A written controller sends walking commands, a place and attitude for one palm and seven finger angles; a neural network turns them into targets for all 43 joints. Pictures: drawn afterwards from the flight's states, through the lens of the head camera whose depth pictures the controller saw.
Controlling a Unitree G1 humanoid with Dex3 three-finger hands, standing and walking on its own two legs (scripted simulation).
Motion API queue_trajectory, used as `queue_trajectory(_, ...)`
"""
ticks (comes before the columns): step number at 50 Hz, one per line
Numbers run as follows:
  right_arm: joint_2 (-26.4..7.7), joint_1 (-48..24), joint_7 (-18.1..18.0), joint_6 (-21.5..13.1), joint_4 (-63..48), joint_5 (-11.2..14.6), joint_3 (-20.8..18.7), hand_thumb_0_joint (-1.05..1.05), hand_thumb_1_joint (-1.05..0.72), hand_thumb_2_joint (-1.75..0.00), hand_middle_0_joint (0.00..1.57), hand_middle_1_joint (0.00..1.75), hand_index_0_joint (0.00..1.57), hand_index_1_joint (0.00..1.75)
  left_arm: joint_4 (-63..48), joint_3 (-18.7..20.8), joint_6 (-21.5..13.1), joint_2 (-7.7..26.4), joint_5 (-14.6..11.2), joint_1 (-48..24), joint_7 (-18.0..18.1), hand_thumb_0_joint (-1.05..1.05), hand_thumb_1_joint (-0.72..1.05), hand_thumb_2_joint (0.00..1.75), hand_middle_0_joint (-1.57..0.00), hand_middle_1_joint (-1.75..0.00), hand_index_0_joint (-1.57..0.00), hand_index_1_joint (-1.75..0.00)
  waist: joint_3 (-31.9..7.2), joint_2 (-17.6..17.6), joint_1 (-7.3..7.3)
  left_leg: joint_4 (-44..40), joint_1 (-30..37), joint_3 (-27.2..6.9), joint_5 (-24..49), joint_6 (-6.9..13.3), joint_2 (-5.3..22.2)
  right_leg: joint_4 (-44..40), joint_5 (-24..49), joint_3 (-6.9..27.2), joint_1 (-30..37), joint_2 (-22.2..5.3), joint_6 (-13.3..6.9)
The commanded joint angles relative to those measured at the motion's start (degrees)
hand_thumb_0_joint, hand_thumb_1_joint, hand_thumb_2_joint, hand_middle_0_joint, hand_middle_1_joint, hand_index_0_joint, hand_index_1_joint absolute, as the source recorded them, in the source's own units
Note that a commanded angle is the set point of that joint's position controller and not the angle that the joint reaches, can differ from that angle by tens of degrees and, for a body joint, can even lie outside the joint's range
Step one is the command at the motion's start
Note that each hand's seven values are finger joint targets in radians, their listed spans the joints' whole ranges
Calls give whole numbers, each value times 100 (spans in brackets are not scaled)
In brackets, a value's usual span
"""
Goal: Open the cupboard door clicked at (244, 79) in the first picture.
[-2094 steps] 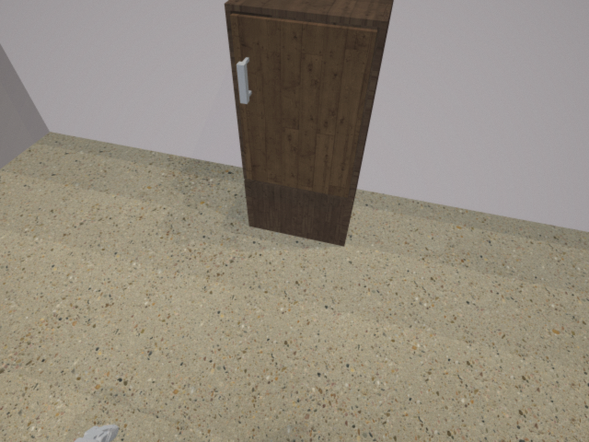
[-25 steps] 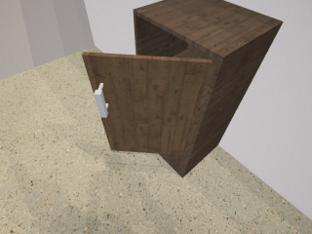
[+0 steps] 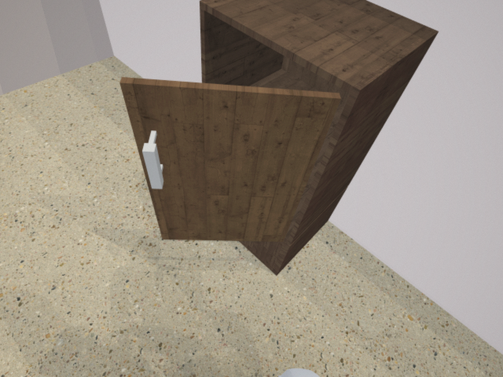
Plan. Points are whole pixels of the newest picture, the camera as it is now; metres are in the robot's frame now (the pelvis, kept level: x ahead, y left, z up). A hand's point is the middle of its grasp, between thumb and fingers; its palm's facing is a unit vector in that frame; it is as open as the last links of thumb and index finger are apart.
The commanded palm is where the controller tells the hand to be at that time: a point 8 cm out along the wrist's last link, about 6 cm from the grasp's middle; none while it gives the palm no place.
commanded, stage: come to a stop and stand still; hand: left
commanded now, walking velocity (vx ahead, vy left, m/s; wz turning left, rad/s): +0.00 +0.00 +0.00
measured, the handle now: (155, 160) +0.53 +0.22 -0.04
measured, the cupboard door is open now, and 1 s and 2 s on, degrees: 45 45 45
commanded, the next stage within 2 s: look again from close up in 1.46 s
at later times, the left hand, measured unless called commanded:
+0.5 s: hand out of the picture +0.01 +0.11 -0.17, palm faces -0.01 -0.96 -0.26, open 7.2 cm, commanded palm none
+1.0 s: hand out of the picture -0.02 +0.06 -0.18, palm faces +0.03 -0.98 -0.19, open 7.4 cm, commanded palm none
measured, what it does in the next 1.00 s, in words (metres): steps on the spot: right foot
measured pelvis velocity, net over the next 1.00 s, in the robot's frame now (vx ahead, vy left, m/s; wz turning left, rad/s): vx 0.00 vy -0.09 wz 0.00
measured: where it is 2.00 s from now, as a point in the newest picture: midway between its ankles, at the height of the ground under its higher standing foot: outside the picture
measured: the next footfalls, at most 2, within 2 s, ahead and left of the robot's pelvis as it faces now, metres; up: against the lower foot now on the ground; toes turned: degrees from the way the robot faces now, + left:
right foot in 0.22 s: -0.02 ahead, -0.16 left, +0.00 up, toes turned -3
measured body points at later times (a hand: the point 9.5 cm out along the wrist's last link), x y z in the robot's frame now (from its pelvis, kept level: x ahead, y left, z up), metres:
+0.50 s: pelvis -0.03 -0.07 -0.01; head -0.04 -0.10 +0.43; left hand +0.01 +0.16 -0.15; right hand -0.03 -0.28 -0.19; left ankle +0.01 +0.06 -0.75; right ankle -0.06 -0.16 -0.75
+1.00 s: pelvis +0.00 -0.09 -0.01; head +0.01 -0.11 +0.44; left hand -0.02 +0.12 -0.16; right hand +0.00 -0.31 -0.18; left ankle +0.01 +0.06 -0.75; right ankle -0.06 -0.16 -0.75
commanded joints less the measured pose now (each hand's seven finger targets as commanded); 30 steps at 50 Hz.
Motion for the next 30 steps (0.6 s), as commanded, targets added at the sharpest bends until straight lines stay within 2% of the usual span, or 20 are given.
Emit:
queue_trajectory(1, -1021, 652, -30, -9, -55, -41, -263, 0, -90, -90, 20, 30, 20, 30, -288, -29, -53, 79, -17, 188, -47, 0, 90, 90, -20, -30, -20, -30, -326, 1164, -14, -591, 641, -1334, 2712, 521, 1611, -663, -135, -113, -154, -142, -30)
queue_trajectory(2, -1695, 162, 124, -33, -205, 36, -362, 0, -90, -90, 20, 30, 20, 30, 8, -66, -143, 436, -35, 474, 72, 0, 90, 90, -20, -30, -20, -30, -942, 1436, 119, 142, 674, -1415, 3290, 410, 1730, -803, -128, -128, -131, -308, -215)
queue_trajectory(3, -1319, 124, 186, 23, -548, 5, -263, 0, -90, -90, 20, 30, 20, 30, -369, -169, -120, 314, -61, 542, 77, 0, 90, 90, -20, -30, -20, -30, -1119, 1698, 197, -156, 107, -1248, 1187, 359, 1625, -849, -568, -356, 352, -55, -267)
queue_trajectory(4, -1343, 274, 190, 28, -596, -41, -287, 0, -90, -90, 20, 30, 20, 30, -438, -150, -122, 253, -29, 543, 26, 0, 90, 90, -20, -30, -20, -30, -1110, 2296, 89, -272, 380, -1324, 1164, 336, 1380, -1011, -430, -375, 66, 65, -274)
queue_trajectory(5, -1244, 494, 171, 58, -498, -44, -265, 0, -90, -90, 20, 30, 20, 30, -379, -169, -169, 234, -29, 444, 1, 0, 90, 90, -20, -30, -20, -30, -1080, 2178, -51, -223, 465, -1362, 1205, 359, 1373, -1078, -614, -427, -7, 86, -286)
queue_trajectory(7, -1183, 778, 156, 69, -490, -76, -221, 0, -90, -90, 20, 30, 20, 30, -388, -213, -283, 91, -43, 292, -41, 0, 90, 90, -20, -30, -20, -30, -863, 1561, -80, 161, 403, -1352, 2135, 329, 1332, -1906, -477, -531, 206, 160, -323)
queue_trajectory(9, -1163, 591, 163, 76, -564, 1, -238, 0, -90, -90, 20, 30, 20, 30, -242, -227, -371, 127, -55, 665, -15, 0, 90, 90, -20, -30, -20, -30, -705, 608, 123, 638, -133, -982, 1568, 64, 1057, -3199, 716, -375, 907, 54, -402)
queue_trajectory(10, -969, 487, 170, 84, -643, 44, -201, 0, -90, -90, 20, 30, 20, 30, -204, -245, -411, 268, -29, 770, 25, 0, 90, 90, -20, -30, -20, -30, -383, -250, 110, 1084, -688, -557, 453, -192, 702, -3656, 1295, 333, 965, -401, -592)
queue_trajectory(11, -671, 460, 199, 109, -707, 21, -105, 0, -90, -90, 20, 30, 20, 30, -174, -258, -476, 461, -46, 636, 43, 0, 90, 90, -20, -30, -20, -30, -240, -597, -7, 1225, -936, -346, -640, -389, 423, -3919, 2096, 788, 983, -1036, -870)
queue_trajectory(12, -610, 417, 225, 150, -715, 1, -96, 0, -90, -90, 20, 30, 20, 30, -204, -293, -498, 530, -37, 534, 42, 0, 90, 90, -20, -30, -20, -30, -141, -182, -43, 1498, -690, -408, -1275, -461, 260, -4048, 1707, 877, 523, -1275, -1044)
queue_trajectory(13, -520, 444, 270, 161, -706, -9, -102, 0, -90, -90, 20, 30, 20, 30, -232, -313, -487, 585, -26, 411, 24, 0, 90, 90, -20, -30, -20, -30, -152, 250, -114, 1550, -371, -407, -1161, -465, 126, -3983, 1245, 725, 200, -1111, -1025)
queue_trajectory(14, -617, 487, 255, 226, -674, -7, -118, 0, -90, -90, 20, 30, 20, 30, -259, -295, -497, 603, -49, 307, 18, 0, 90, 90, -20, -30, -20, -30, -39, -829, -161, 1499, -483, -392, -1010, -486, 171, -4063, 877, 689, 189, -831, -959)
queue_trajectory(15, -748, 487, 240, 229, -659, -8, -120, 0, -90, -90, 20, 30, 20, 30, -228, -304, -517, 461, -73, 275, 29, 0, 90, 90, -20, -30, -20, -30, 96, -1222, -149, 1399, -435, -466, -826, -470, 216, -4081, 808, 630, 119, -793, -917)
queue_trajectory(16, -723, 532, 234, 205, -635, 3, -126, 0, -90, -90, 20, 30, 20, 30, -227, -321, -528, 412, -70, 242, 44, 0, 90, 90, -20, -30, -20, -30, 163, -1237, -181, 1224, -296, -497, -584, -451, 231, -4026, 923, 509, 81, -729, -882)
queue_trajectory(18, -804, 675, 233, 155, -515, 19, -85, 0, -90, -90, 20, 30, 20, 30, -270, -304, -489, 448, -96, 239, 38, 0, 90, 90, -20, -30, -20, -30, 202, -337, -213, 669, 161, -630, -10, -445, 323, -3807, 370, 384, -152, -565, -713)
queue_trajectory(19, -848, 624, 227, 132, -464, 12, -73, 0, -90, -90, 20, 30, 20, 30, -264, -299, -462, 434, -113, 303, 32, 0, 90, 90, -20, -30, -20, -30, 320, 233, -138, 395, 98, -741, 16, -417, 430, -3748, 23, 305, -126, -412, -624)
queue_trajectory(21, -855, 436, 220, 108, -454, 0, -51, 0, -90, -90, 20, 30, 20, 30, -211, -284, -424, 412, -98, 526, 26, 0, 90, 90, -20, -30, -20, -30, 602, 831, 24, -76, -371, -926, -358, -340, 549, -3714, -178, 235, 188, -219, -546)
queue_trajectory(22, -869, 370, 215, 103, -459, 5, -37, 0, -90, -90, 20, 30, 20, 30, -156, -279, -428, 423, -102, 627, 18, 0, 90, 90, -20, -30, -20, -30, 600, 843, 70, -134, -484, -935, -417, -332, 539, -3721, -56, 237, 358, -230, -543)
queue_trajectory(26, -811, 385, 202, 94, -386, 31, -10, 0, -90, -90, 20, 30, 20, 30, -25, -318, -498, 399, -100, 830, 15, 0, 90, 90, -20, -30, -20, -30, 306, -38, 63, 47, -88, -719, -88, -381, 457, -4066, 147, 398, 496, -386, -565)
queue_trajectory(30, -839, 433, 198, 71, -251, 45, 9, 0, -90, -90, 20, 30, 20, 30, 56, -321, -544, 393, -111, 869, 15, 0, 90, 90, -20, -30, -20, -30, -15, -24, 20, 119, 178, -665, 191, -421, 455, -4140, 583, 427, 665, -466, -583)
